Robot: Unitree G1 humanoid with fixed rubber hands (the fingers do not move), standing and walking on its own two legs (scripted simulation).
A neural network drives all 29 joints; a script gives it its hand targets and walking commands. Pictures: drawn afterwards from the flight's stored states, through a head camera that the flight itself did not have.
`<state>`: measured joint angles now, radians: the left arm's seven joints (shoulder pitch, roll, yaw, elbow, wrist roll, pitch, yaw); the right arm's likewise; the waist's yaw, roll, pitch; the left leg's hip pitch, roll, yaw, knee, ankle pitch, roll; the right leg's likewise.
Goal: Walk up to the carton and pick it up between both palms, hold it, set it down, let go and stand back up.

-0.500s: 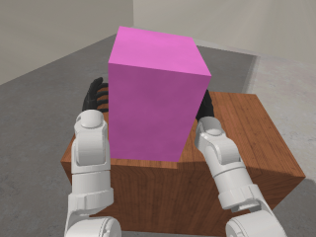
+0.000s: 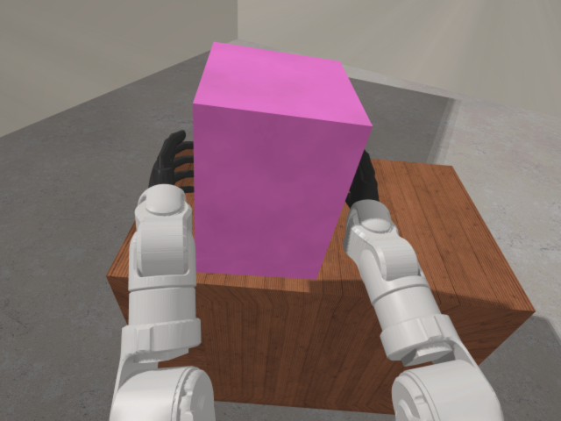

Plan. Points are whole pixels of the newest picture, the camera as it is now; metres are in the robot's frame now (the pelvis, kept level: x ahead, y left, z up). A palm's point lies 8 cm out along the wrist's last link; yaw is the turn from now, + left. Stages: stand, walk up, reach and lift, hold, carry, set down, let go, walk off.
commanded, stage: hold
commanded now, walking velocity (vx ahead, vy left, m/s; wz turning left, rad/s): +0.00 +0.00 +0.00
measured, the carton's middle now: (267, 166) +0.41 +0.01 +0.20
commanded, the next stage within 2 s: none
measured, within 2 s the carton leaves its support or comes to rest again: neither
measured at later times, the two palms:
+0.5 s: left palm (165, 188) +0.37 +0.15 +0.19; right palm (358, 196) +0.37 -0.11 +0.18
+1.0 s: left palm (168, 189) +0.37 +0.14 +0.19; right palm (362, 197) +0.37 -0.12 +0.18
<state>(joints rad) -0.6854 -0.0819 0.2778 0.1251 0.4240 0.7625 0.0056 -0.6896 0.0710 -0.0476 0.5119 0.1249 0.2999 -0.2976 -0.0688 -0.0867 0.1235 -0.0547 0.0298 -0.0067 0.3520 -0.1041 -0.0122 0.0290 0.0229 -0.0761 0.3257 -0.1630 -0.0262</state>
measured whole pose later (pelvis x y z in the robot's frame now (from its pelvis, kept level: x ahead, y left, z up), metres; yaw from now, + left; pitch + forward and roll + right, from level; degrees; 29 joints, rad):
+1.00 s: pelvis +0.01 +0.00 +0.00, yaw +0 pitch -12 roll -1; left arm -0.64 -0.10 0.26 0.06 0.43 0.78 0.01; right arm -0.67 0.05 -0.01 0.47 0.15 0.28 -0.30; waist -0.08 -0.08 0.15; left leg -0.03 0.02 0.00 0.35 -0.12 -0.01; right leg 0.07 0.02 -0.07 0.31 -0.17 -0.02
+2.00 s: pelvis +0.01 +0.00 +0.00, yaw +0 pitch -12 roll -1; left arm -0.66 -0.09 0.27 0.08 0.43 0.78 0.00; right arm -0.68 0.06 -0.03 0.50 0.14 0.26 -0.29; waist -0.08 -0.09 0.14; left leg -0.03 0.03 0.00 0.35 -0.12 -0.01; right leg 0.06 0.02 -0.07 0.31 -0.17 -0.02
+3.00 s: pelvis +0.01 +0.00 +0.00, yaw +0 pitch -12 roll -1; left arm -0.66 -0.10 0.28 0.09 0.44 0.77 0.00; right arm -0.68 0.06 -0.03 0.51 0.13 0.25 -0.29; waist -0.08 -0.09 0.15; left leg -0.02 0.03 0.00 0.35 -0.11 -0.01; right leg 0.06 0.02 -0.08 0.32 -0.17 -0.02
